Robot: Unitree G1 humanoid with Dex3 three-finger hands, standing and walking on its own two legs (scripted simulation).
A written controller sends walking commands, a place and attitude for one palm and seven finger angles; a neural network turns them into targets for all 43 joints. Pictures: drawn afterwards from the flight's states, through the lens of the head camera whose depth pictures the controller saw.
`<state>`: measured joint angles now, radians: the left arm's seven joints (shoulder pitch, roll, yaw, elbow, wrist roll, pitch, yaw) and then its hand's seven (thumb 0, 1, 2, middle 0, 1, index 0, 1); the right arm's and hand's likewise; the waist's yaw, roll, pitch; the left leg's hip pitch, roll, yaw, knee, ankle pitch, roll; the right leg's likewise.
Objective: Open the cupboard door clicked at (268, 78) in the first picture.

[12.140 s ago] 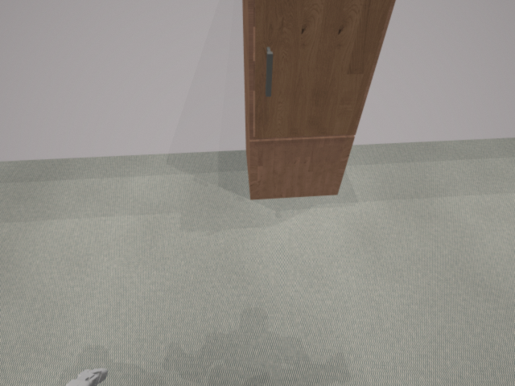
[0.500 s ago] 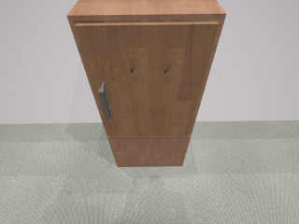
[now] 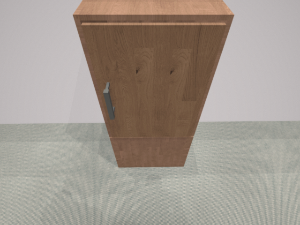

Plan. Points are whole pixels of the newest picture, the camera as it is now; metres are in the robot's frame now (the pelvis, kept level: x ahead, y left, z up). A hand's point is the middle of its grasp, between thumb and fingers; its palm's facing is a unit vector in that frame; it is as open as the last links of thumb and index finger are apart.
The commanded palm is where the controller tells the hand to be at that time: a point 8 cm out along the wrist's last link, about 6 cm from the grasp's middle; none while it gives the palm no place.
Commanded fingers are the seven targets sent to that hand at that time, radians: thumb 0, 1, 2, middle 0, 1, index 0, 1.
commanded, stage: look again from close up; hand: left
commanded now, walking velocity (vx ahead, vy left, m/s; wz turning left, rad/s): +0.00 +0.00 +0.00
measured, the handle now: (110, 101) +0.56 +0.20 -0.04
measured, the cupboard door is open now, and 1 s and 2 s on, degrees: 0 0 0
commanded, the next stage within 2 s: raise the hand with hooked fingers in 0.10 s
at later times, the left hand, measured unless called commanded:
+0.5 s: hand (80, 193) +0.20 +0.20 -0.02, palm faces +0.10 -0.99 +0.00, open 8.0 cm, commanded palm +0.12 +0.26 -0.07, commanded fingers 0.00 0.53 0.74 -0.23 -0.54 -0.23 -0.54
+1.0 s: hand (68, 205) +0.18 +0.24 -0.07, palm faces +0.01 -1.00 +0.00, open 10.8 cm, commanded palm +0.15 +0.30 -0.05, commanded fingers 0.00 -0.06 0.49 -0.27 -0.92 -0.27 -0.92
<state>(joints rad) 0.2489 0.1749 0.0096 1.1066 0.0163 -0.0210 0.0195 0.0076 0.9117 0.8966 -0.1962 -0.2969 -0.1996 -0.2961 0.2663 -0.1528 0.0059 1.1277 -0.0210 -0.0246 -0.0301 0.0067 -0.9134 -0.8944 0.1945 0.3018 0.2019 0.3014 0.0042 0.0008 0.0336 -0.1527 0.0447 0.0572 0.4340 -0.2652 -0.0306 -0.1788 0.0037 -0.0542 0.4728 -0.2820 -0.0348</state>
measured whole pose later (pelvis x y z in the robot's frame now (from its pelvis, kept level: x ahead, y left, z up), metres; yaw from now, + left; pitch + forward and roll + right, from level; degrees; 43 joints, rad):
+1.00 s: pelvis -0.06 +0.03 -0.10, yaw +1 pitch +16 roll -3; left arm 0.26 0.26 0.24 0.08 -0.31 -0.26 -0.33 0.01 0.17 0.58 -0.25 -0.77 -0.25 -0.77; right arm 0.24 -0.18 0.04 0.55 0.02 -0.19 -0.06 0.02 -0.90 -0.89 0.20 0.30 0.21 0.30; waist -0.01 0.04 -0.12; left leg -0.98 0.05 0.00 1.21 -0.51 0.02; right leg -0.95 -0.03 -0.09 1.15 -0.49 0.00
